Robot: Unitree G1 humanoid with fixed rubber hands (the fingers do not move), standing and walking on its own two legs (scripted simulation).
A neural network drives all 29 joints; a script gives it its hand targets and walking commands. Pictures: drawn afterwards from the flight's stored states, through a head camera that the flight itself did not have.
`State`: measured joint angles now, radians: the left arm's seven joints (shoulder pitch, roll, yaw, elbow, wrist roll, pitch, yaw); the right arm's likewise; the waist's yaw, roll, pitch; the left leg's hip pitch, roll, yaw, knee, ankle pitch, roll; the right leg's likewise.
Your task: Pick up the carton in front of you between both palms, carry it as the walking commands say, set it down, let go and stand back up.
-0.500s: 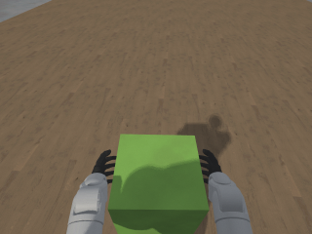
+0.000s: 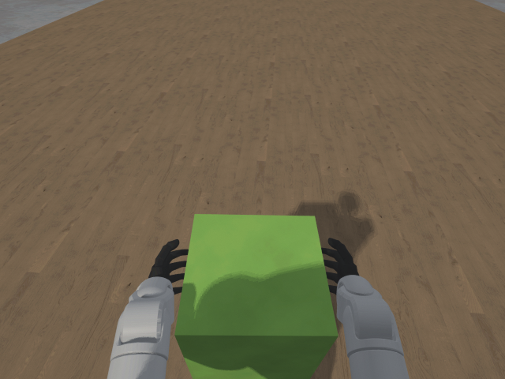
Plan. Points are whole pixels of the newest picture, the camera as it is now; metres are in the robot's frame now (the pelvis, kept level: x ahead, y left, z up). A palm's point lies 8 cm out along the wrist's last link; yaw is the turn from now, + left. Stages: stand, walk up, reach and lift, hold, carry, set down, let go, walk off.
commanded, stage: carry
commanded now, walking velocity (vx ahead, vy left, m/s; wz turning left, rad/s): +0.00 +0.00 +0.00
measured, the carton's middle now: (252, 302) +0.29 +0.00 -0.04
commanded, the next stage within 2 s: hold in 0.74 s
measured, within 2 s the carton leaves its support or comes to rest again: neither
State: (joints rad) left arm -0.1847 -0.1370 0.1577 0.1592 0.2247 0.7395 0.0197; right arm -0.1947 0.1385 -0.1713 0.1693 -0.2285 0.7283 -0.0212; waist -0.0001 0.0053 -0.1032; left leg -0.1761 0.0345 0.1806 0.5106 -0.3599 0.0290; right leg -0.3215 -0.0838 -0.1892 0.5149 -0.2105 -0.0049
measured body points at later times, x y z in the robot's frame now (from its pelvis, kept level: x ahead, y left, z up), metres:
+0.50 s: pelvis -0.02 +0.01 +0.00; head -0.04 +0.01 +0.45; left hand +0.28 +0.16 +0.03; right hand +0.28 -0.14 +0.03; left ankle -0.05 +0.08 -0.73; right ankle +0.04 -0.12 -0.73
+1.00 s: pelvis -0.03 -0.01 +0.01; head -0.06 -0.01 +0.46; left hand +0.22 +0.20 +0.03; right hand +0.28 -0.10 +0.04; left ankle -0.05 +0.08 -0.73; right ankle +0.04 -0.14 -0.73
